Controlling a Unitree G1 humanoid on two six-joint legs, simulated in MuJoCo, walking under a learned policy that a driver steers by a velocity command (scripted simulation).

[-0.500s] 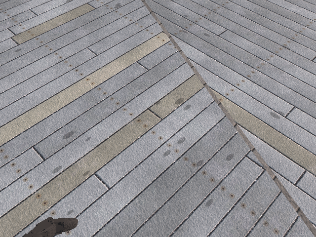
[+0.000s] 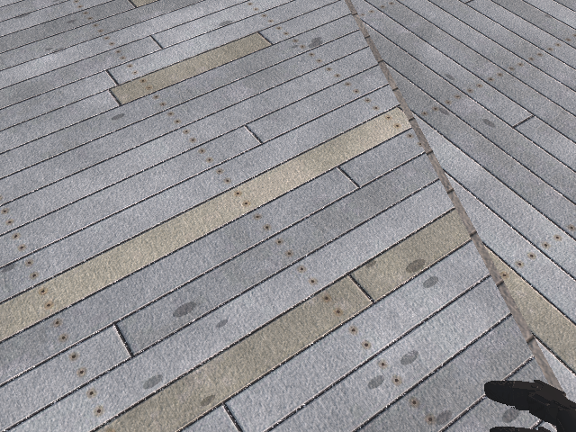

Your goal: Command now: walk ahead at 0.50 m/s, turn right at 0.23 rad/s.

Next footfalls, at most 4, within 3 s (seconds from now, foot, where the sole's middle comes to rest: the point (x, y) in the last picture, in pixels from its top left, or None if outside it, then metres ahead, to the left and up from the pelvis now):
0.02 left None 0.18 0.13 -0.77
0.54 right None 0.40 -0.16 -0.77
0.98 left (298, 420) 0.49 0.06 -0.77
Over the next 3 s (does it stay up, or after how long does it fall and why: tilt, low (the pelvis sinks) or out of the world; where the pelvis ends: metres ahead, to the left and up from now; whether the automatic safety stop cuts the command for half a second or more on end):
stays up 0.43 -0.01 0.01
